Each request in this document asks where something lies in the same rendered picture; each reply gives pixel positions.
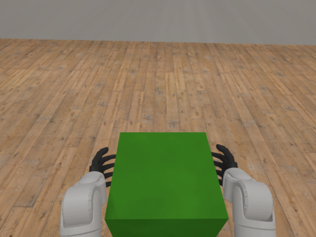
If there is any robot left hand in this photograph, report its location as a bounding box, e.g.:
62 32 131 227
89 147 116 187

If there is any robot right hand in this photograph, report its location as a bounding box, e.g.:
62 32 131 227
211 144 238 186

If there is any left robot forearm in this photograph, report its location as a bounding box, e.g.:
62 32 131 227
60 171 107 237

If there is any carton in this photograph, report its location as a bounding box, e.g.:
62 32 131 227
105 132 229 237

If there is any right robot forearm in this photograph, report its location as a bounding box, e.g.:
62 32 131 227
223 168 277 237

